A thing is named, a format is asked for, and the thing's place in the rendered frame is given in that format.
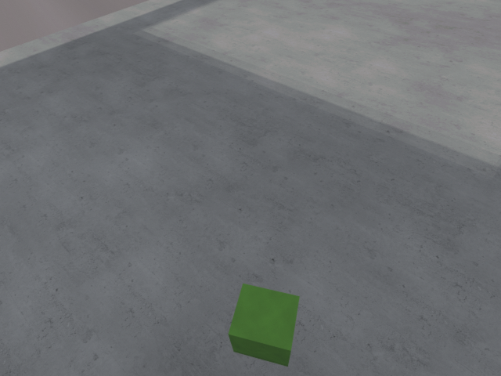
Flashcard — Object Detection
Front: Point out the carton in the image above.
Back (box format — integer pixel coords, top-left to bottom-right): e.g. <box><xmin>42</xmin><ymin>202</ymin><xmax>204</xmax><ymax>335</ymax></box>
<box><xmin>229</xmin><ymin>284</ymin><xmax>300</xmax><ymax>367</ymax></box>

